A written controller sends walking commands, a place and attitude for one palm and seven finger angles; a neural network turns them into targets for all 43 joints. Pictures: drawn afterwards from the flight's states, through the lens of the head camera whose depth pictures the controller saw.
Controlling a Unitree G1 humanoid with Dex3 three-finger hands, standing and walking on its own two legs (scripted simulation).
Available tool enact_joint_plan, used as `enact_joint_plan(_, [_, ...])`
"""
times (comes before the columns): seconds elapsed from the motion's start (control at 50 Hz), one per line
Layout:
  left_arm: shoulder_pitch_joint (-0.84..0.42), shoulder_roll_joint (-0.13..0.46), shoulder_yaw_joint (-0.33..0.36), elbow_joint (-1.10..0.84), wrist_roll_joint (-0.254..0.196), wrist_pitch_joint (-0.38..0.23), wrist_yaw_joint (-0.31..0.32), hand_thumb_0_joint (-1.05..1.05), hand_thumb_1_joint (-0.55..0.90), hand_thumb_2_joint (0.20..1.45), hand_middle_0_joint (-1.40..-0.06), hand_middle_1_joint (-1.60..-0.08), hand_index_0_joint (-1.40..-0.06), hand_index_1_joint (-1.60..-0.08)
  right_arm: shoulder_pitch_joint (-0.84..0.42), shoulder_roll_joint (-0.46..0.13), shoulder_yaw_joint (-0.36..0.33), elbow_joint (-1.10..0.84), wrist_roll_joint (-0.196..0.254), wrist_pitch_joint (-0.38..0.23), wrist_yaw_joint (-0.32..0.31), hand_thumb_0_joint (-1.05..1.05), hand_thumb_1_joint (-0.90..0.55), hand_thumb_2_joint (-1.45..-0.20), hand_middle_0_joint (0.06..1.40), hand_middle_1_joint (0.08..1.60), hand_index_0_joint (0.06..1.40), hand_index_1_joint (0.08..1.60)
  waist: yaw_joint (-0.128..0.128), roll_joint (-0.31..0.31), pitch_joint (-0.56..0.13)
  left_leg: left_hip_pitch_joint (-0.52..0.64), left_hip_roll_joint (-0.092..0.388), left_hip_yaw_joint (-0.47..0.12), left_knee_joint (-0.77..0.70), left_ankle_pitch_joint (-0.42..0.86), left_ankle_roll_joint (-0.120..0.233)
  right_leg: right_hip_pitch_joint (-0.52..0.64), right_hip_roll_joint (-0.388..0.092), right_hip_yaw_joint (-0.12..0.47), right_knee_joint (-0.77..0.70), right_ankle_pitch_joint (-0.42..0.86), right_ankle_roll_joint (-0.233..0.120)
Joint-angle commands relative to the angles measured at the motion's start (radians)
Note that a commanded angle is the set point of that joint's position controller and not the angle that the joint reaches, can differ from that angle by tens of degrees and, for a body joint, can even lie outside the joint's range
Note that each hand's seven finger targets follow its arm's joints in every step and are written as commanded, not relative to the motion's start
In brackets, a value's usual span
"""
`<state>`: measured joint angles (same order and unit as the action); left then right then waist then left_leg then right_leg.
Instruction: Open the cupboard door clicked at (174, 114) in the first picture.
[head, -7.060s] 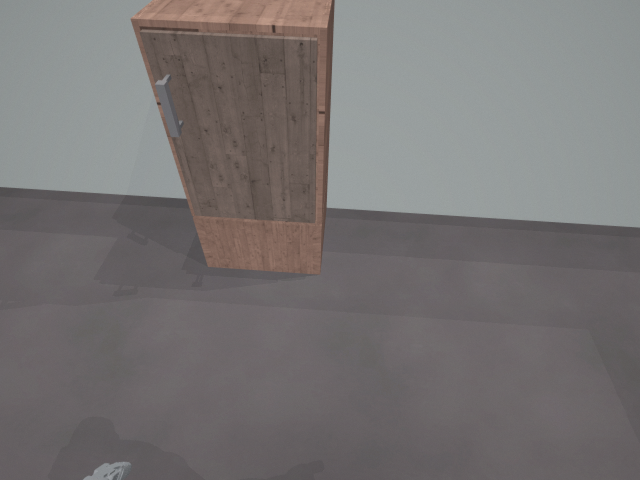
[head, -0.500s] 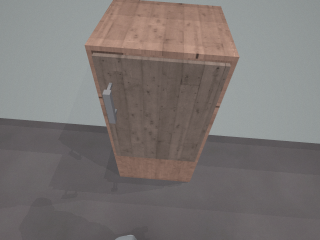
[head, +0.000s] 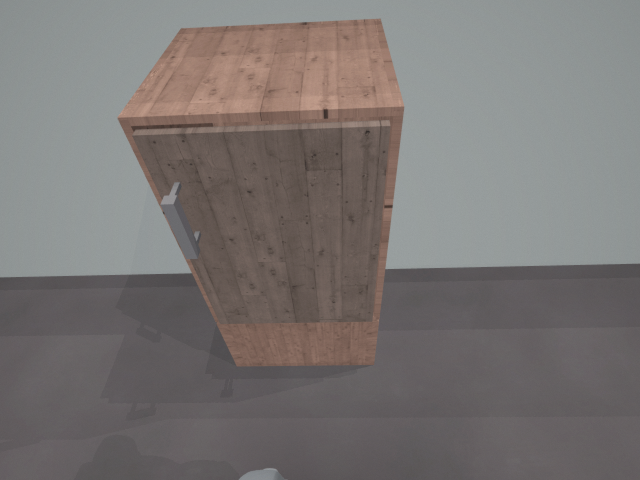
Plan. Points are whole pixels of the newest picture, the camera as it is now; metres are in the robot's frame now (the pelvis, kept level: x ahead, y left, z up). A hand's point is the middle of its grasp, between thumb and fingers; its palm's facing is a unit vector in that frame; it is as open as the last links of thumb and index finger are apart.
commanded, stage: come to a stop and stand still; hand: left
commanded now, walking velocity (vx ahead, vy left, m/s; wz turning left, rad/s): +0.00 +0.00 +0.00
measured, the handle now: (184, 221) +0.55 +0.29 -0.02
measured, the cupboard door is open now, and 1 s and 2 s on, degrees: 0 0 0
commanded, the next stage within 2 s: look again from close up in 0.60 s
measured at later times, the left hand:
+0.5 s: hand out of the picture -0.02 +0.16 -0.16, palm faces +0.08 -0.98 -0.19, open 7.3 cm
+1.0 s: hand out of the picture -0.02 +0.18 -0.16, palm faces +0.06 -0.98 -0.21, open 7.3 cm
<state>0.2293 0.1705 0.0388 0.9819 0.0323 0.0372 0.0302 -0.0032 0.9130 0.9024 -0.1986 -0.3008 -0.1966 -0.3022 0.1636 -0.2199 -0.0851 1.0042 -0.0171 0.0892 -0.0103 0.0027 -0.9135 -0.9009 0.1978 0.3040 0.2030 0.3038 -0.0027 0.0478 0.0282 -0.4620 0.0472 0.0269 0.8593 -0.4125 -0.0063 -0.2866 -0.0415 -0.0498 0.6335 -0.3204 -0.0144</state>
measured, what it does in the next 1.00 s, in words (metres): steps on the spot: left foot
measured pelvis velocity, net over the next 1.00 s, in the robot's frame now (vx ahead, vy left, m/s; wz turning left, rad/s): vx -0.01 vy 0.01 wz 0.03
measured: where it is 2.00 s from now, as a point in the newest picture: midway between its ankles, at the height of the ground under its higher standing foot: outside the picture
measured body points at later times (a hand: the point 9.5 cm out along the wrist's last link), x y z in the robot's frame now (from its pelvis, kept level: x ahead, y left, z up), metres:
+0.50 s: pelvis -0.02 -0.01 +0.02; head -0.03 -0.01 +0.47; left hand -0.03 +0.21 -0.15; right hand -0.03 -0.22 -0.15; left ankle -0.06 +0.11 -0.73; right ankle +0.02 -0.11 -0.73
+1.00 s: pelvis -0.01 +0.01 +0.01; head -0.02 -0.01 +0.46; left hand -0.02 +0.23 -0.14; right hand -0.02 -0.19 -0.16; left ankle -0.06 +0.11 -0.73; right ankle +0.02 -0.11 -0.73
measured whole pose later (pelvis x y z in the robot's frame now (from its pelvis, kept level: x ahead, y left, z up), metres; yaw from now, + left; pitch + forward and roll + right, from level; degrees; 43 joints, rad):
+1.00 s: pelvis -0.01 +0.01 +0.01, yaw +2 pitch -1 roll +0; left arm 0.29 0.13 0.00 1.13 0.01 -0.02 0.03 0.00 0.92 0.90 -0.20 -0.30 -0.20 -0.30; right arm 0.35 -0.12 0.03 1.07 -0.02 -0.02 -0.03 0.01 -0.91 -0.90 0.20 0.30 0.20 0.30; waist -0.01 0.03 0.00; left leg -0.13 0.00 0.04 0.47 -0.33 0.01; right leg -0.26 -0.04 -0.08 0.50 -0.23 0.00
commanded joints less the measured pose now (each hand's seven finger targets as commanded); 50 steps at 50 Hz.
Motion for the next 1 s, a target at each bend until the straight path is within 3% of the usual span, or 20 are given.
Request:
enact_joint_plan(0.0, [-0.087, 0.153, 0.028, -0.081, -0.002, -0.030, 0.003, 0.000, 0.900, 0.900, -0.200, -0.300, -0.200, -0.300, 0.078, -0.034, -0.002, -0.038, -0.004, -0.036, 0.008, 0.000, -0.900, -0.900, 0.200, 0.300, 0.200, 0.300, -0.038, -0.233, 0.060, 0.032, -0.014, -0.032, 0.197, 0.046, 0.002, -0.146, -0.183, 0.182, -0.402, -0.044, -0.099])
enact_joint_plan(0.02, [-0.076, 0.149, 0.027, -0.076, -0.004, -0.033, 0.004, 0.000, 0.900, 0.900, -0.200, -0.300, -0.200, -0.300, 0.101, -0.027, 0.002, -0.028, 0.001, -0.043, 0.007, 0.000, -0.900, -0.900, 0.200, 0.300, 0.200, 0.300, -0.035, -0.209, 0.030, 0.044, -0.010, -0.018, 0.143, 0.040, -0.004, -0.087, -0.179, 0.152, -0.379, 0.029, -0.105])
enact_joint_plan(0.08, [0.021, 0.155, 0.031, -0.045, -0.004, -0.039, 0.006, 0.000, 0.900, 0.900, -0.200, -0.300, -0.200, -0.300, 0.072, -0.007, 0.016, -0.035, 0.005, -0.060, 0.000, 0.000, -0.900, -0.900, 0.200, 0.300, 0.200, 0.300, 0.024, -0.180, -0.036, 0.061, -0.010, 0.004, -0.071, -0.035, -0.014, 0.104, -0.207, 0.186, -0.330, 0.209, -0.146])
enact_joint_plan(0.12, [0.049, 0.153, 0.029, -0.013, -0.008, -0.041, 0.006, 0.000, 0.900, 0.900, -0.200, -0.300, -0.200, -0.300, 0.095, 0.009, 0.029, -0.019, 0.008, -0.070, -0.008, 0.000, -0.900, -0.900, 0.200, 0.300, 0.200, 0.300, 0.029, -0.175, -0.066, 0.132, -0.009, 0.012, -0.276, -0.007, -0.016, 0.162, -0.202, 0.192, -0.293, 0.295, -0.149])
enact_joint_plan(0.16, [0.041, 0.136, 0.022, 0.007, -0.023, -0.042, 0.006, 0.000, 0.900, 0.900, -0.200, -0.300, -0.200, -0.300, 0.167, 0.016, 0.041, 0.023, 0.010, -0.085, -0.015, 0.000, -0.900, -0.900, 0.200, 0.300, 0.200, 0.300, 0.004, -0.133, -0.101, 0.285, -0.007, -0.010, -0.498, 0.184, -0.008, 0.137, -0.167, 0.164, -0.235, 0.313, -0.092])
enact_joint_plan(0.2, [0.059, 0.076, 0.005, 0.021, -0.036, -0.043, 0.000, 0.000, 0.900, 0.900, -0.200, -0.300, -0.200, -0.300, 0.163, -0.039, 0.044, 0.039, 0.001, -0.105, -0.025, 0.000, -0.900, -0.900, 0.200, 0.300, 0.200, 0.300, 0.030, 0.016, -0.097, 0.317, 0.124, -0.144, -0.520, 0.389, 0.045, 0.088, -0.067, 0.088, -0.206, 0.259, -0.020])
enact_joint_plan(0.22, [0.054, 0.070, 0.002, 0.027, -0.030, -0.040, -0.001, 0.000, 0.900, 0.900, -0.200, -0.300, -0.200, -0.300, 0.137, -0.057, 0.043, 0.035, 0.002, -0.103, -0.025, 0.000, -0.900, -0.900, 0.200, 0.300, 0.200, 0.300, 0.041, 0.029, -0.091, 0.277, 0.156, -0.144, -0.526, 0.383, 0.055, 0.123, -0.055, 0.065, -0.224, 0.215, -0.006])
enact_joint_plan(0.24, [0.044, 0.072, 0.002, 0.036, -0.029, -0.045, -0.003, 0.000, 0.900, 0.900, -0.200, -0.300, -0.200, -0.300, 0.138, -0.053, 0.048, 0.045, -0.002, -0.104, -0.029, 0.000, -0.900, -0.900, 0.200, 0.300, 0.200, 0.300, 0.037, -0.006, -0.085, 0.261, 0.134, -0.111, -0.501, 0.388, 0.044, 0.149, -0.057, 0.064, -0.233, 0.277, -0.002])
enact_joint_plan(0.26, [0.024, 0.079, 0.000, 0.057, -0.028, -0.041, -0.001, 0.000, 0.900, 0.900, -0.200, -0.300, -0.200, -0.300, 0.135, -0.031, 0.053, 0.068, 0.002, -0.107, -0.029, 0.000, -0.900, -0.900, 0.200, 0.300, 0.200, 0.300, 0.029, 0.082, -0.066, 0.247, 0.115, -0.099, -0.526, 0.396, 0.036, 0.163, -0.064, 0.044, -0.215, 0.288, -0.002])
enact_joint_plan(0.28, [0.019, 0.085, -0.002, 0.066, -0.028, -0.040, -0.001, 0.000, 0.900, 0.900, -0.200, -0.300, -0.200, -0.300, 0.145, -0.021, 0.057, 0.072, 0.004, -0.105, -0.030, 0.000, -0.900, -0.900, 0.200, 0.300, 0.200, 0.300, 0.027, 0.089, -0.045, 0.226, 0.111, -0.093, -0.552, 0.360, 0.033, 0.176, -0.057, 0.039, -0.220, 0.259, 0.001])
enact_joint_plan(0.38, [0.050, 0.075, -0.011, 0.113, -0.026, -0.036, -0.003, 0.000, 0.900, 0.900, -0.200, -0.300, -0.200, -0.300, 0.173, 0.000, 0.064, 0.092, 0.003, -0.093, -0.030, 0.000, -0.900, -0.900, 0.200, 0.300, 0.200, 0.300, 0.023, 0.004, 0.075, 0.169, 0.077, -0.078, -0.589, 0.115, 0.028, 0.140, -0.059, 0.073, -0.297, 0.149, -0.003])
enact_joint_plan(0.46, [0.074, 0.062, -0.014, 0.125, -0.022, -0.034, -0.002, 0.000, 0.900, 0.900, -0.200, -0.300, -0.200, -0.300, 0.204, 0.009, 0.064, 0.102, 0.002, -0.085, -0.028, 0.000, -0.900, -0.900, 0.200, 0.300, 0.200, 0.300, 0.014, -0.063, 0.123, 0.178, 0.054, -0.060, -0.585, 0.048, 0.032, 0.064, -0.060, 0.099, -0.344, 0.025, 0.002])
enact_joint_plan(0.58, [0.098, 0.052, -0.015, 0.134, -0.024, -0.045, 0.001, 0.000, 0.900, 0.900, -0.200, -0.300, -0.200, -0.300, 0.236, 0.016, 0.068, 0.109, 0.004, -0.094, -0.028, 0.000, -0.900, -0.900, 0.200, 0.300, 0.200, 0.300, 0.003, -0.078, 0.048, 0.234, 0.052, -0.045, -0.561, 0.115, 0.033, 0.077, -0.065, 0.103, -0.339, 0.063, -0.001])
enact_joint_plan(0.66, [0.120, 0.040, -0.018, 0.145, -0.024, -0.052, 0.003, 0.000, 0.900, 0.900, -0.200, -0.300, -0.200, -0.300, 0.238, 0.024, 0.072, 0.113, 0.007, -0.104, -0.030, 0.000, -0.900, -0.900, 0.200, 0.300, 0.200, 0.300, 0.007, -0.044, 0.017, 0.242, 0.058, -0.049, -0.560, 0.165, 0.032, 0.109, -0.069, 0.094, -0.319, 0.142, -0.006])
enact_joint_plan(0.68, [0.206, 0.075, -0.026, 0.169, -0.011, -0.075, 0.046, 0.000, 0.900, 0.900, -0.200, -0.300, -0.200, -0.300, 0.112, -0.024, 0.070, 0.045, 0.009, -0.124, -0.014, 0.000, -0.900, -0.900, 0.200, 0.300, 0.200, 0.300, 0.051, -0.017, 0.070, 0.166, 0.068, 0.013, -0.380, 0.188, -0.003, 0.107, -0.117, 0.107, -0.243, 0.429, -0.005])
enact_joint_plan(0.7, [0.189, 0.117, -0.019, 0.137, -0.015, -0.084, 0.036, 0.000, 0.900, 0.900, -0.200, -0.300, -0.200, -0.300, 0.188, 0.030, 0.071, 0.019, 0.007, -0.112, -0.014, 0.000, -0.900, -0.900, 0.200, 0.300, 0.200, 0.300, -0.003, -0.007, -0.046, 0.210, 0.001, -0.021, -0.370, 0.059, -0.001, 0.105, -0.159, 0.186, -0.282, 0.216, -0.042])
enact_joint_plan(0.74, [0.128, 0.100, -0.018, 0.122, -0.015, -0.085, 0.018, 0.000, 0.900, 0.900, -0.200, -0.300, -0.200, -0.300, 0.243, 0.041, 0.079, 0.034, -0.002, -0.110, -0.010, 0.000, -0.900, -0.900, 0.200, 0.300, 0.200, 0.300, -0.026, -0.005, -0.026, 0.245, 0.010, -0.027, -0.397, 0.112, 0.021, 0.018, -0.127, 0.145, -0.296, -0.047, -0.061])
enact_joint_plan(0.82, [0.117, 0.050, -0.028, 0.117, -0.019, -0.073, 0.005, 0.000, 0.900, 0.900, -0.200, -0.300, -0.200, -0.300, 0.265, 0.026, 0.085, 0.028, 0.001, -0.124, -0.017, 0.000, -0.900, -0.900, 0.200, 0.300, 0.200, 0.300, -0.012, -0.005, 0.043, 0.165, 0.055, -0.079, -0.486, 0.164, 0.043, 0.050, -0.062, 0.064, -0.221, 0.056, -0.037])
enact_joint_plan(0.9, [0.129, 0.030, -0.034, 0.127, -0.025, -0.073, 0.002, 0.000, 0.900, 0.900, -0.200, -0.300, -0.200, -0.300, 0.265, 0.006, 0.092, 0.032, 0.002, -0.132, -0.023, 0.000, -0.900, -0.900, 0.200, 0.300, 0.200, 0.300, 0.000, -0.051, 0.071, 0.151, 0.053, -0.085, -0.518, 0.224, 0.046, 0.101, -0.062, 0.057, -0.199, 0.174, -0.030])
enact_joint_plan(0.98, [0.127, 0.036, -0.031, 0.121, -0.026, -0.069, 0.003, 0.000, 0.900, 0.900, -0.200, -0.300, -0.200, -0.300, 0.270, 0.005, 0.095, 0.045, 0.001, -0.134, -0.026, 0.000, -0.900, -0.900, 0.200, 0.300, 0.200, 0.300, 0.005, -0.038, 0.075, 0.165, 0.053, -0.078, -0.530, 0.270, 0.045, 0.122, -0.063, 0.051, -0.187, 0.221, -0.025])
